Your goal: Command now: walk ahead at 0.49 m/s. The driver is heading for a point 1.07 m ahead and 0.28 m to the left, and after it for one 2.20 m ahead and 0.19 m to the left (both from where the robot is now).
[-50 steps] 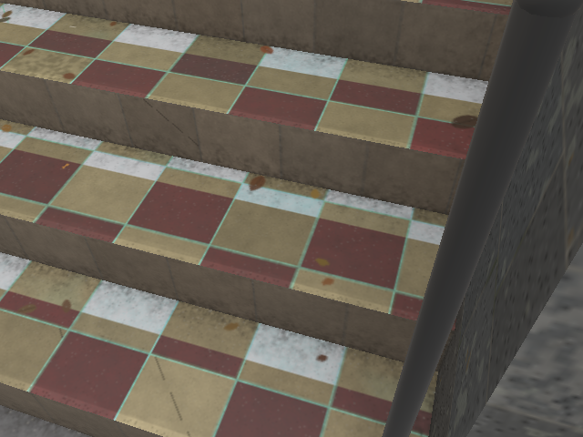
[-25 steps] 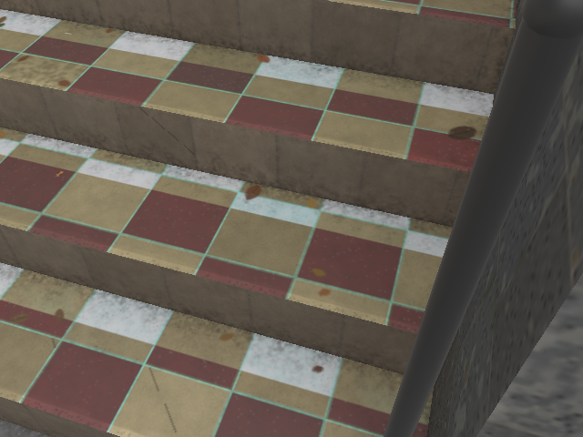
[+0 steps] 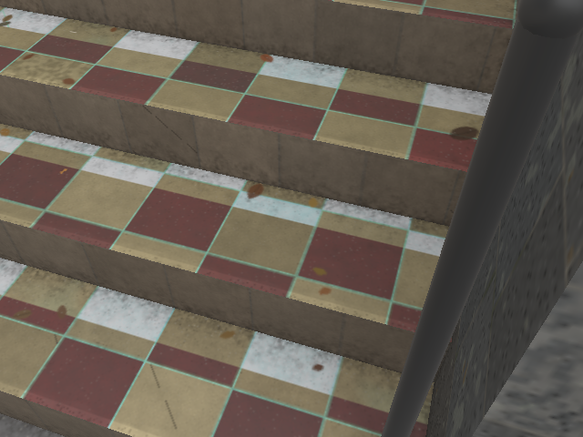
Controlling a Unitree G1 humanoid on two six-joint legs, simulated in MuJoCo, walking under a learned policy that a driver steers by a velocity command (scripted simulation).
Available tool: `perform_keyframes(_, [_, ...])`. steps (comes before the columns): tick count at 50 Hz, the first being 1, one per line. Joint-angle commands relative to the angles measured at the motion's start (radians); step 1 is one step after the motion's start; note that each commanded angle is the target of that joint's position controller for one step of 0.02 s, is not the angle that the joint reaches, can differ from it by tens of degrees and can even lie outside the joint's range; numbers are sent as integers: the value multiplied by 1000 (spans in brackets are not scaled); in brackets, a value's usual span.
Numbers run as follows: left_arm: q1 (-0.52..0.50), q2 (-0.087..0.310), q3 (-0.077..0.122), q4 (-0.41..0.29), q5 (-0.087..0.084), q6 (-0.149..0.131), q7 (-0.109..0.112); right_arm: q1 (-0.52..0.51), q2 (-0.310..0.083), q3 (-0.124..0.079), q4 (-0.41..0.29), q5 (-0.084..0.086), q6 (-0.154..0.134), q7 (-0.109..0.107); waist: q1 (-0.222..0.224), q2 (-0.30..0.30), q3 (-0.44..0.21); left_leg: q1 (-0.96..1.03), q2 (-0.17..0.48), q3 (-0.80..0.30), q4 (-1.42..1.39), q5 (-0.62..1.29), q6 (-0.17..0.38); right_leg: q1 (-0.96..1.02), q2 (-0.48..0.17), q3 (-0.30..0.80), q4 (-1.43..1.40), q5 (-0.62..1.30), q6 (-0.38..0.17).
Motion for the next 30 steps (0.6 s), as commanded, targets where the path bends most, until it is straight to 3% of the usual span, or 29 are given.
perform_keyframes(1, [-47,119,20,-51,14,-10,-2,-99,-116,-25,-87,-4,-5,-1,-12,21,-45,-33,138,-74,13,360,16,48,-119,78,24,325,-36])
perform_keyframes(2, [-40,116,21,-51,10,-10,-4,-89,-117,-26,-87,-5,-2,-2,-12,18,-80,-13,139,-73,23,388,16,59,-119,74,33,351,-35])
perform_keyframes(3, [-28,95,19,-45,-8,-12,2,-61,-113,-24,-60,0,-5,-5,-3,-14,-104,-6,136,-84,10,313,15,77,-101,78,20,270,-34])
perform_keyframes(4, [-36,91,17,-47,-6,-12,4,-68,-112,-24,-60,1,-6,-5,-4,-20,-75,-19,135,-84,2,282,14,64,-99,80,10,239,-32])
perform_keyframes(5, [-51,110,16,-52,11,-9,-1,-97,-114,-24,-87,-4,-1,-3,-15,4,-51,-25,139,-74,13,351,15,45,-117,77,21,316,-33])
perform_keyframes(6, [-44,111,18,-51,9,-8,-3,-92,-115,-25,-88,-5,1,-3,-13,8,-74,-14,139,-74,19,371,14,54,-118,75,28,336,-34])
perform_keyframes(7, [-28,94,17,-44,-7,-10,2,-65,-112,-24,-61,0,-2,-6,-3,-18,-91,-13,135,-85,5,293,13,71,-99,79,14,252,-33])
perform_keyframes(10, [-37,96,17,-42,-1,-10,4,-81,-112,-22,-58,-1,-6,-6,0,-9,-44,-38,133,-86,-9,255,12,56,-99,87,-1,215,-34])
perform_keyframes(11, [-47,120,19,-48,15,-7,-2,-105,-118,-24,-85,-5,-1,-3,-11,18,-29,-43,138,-76,5,337,13,44,-119,82,17,306,-37])
perform_keyframes(12, [-38,120,20,-48,11,-7,-4,-95,-118,-25,-84,-6,0,-3,-10,22,-65,-25,139,-75,13,366,13,59,-120,79,26,333,-37])
perform_keyframes(13, [-26,99,19,-42,-7,-10,1,-66,-115,-23,-58,0,-4,-5,0,-7,-91,-17,136,-86,2,296,12,79,-101,82,14,255,-36])
perform_keyframes(17, [-41,98,19,-41,0,-10,3,-86,-113,-22,-55,-1,-7,-5,1,1,-35,-46,134,-88,-12,254,10,56,-100,88,-1,215,-36])
perform_keyframes(18, [-50,121,21,-46,15,-8,-3,-108,-119,-24,-82,-5,-3,-3,-10,25,-28,-46,139,-76,4,341,13,47,-119,83,17,309,-38])
perform_keyframes(19, [-42,121,22,-46,10,-8,-4,-98,-119,-25,-82,-6,-2,-3,-9,26,-68,-24,140,-75,15,374,13,62,-120,79,28,339,-38])
perform_keyframes(20, [-31,99,20,-40,-8,-11,1,-69,-115,-23,-56,0,-6,-5,0,-4,-95,-16,138,-86,2,303,11,82,-101,82,15,261,-36])
perform_keyframes(25, [-43,99,21,-38,1,-10,3,-87,-113,-22,-52,-1,-9,-5,2,7,-40,-45,135,-88,-12,264,10,61,-100,88,1,223,-37])
perform_keyframes(26, [-52,121,22,-44,14,-8,-3,-108,-119,-25,-79,-5,-5,-3,-9,26,-35,-42,140,-75,7,353,12,52,-119,82,19,318,-38])
perform_keyframes(27, [-34,102,23,-36,-5,-11,2,-76,-115,-23,-52,-1,-8,-5,2,4,-85,-21,138,-86,0,304,11,79,-102,85,13,262,-37])
perform_keyframes(29, [-44,97,20,-38,-4,-12,4,-82,-113,-23,-51,0,-9,-6,1,-3,-60,-30,137,-86,-6,280,10,67,-100,86,4,237,-35])
perform_keyframes(30, [-56,116,20,-43,12,-9,-2,-107,-118,-25,-78,-4,-5,-3,-11,18,-45,-32,141,-75,10,357,12,53,-118,81,20,322,-36])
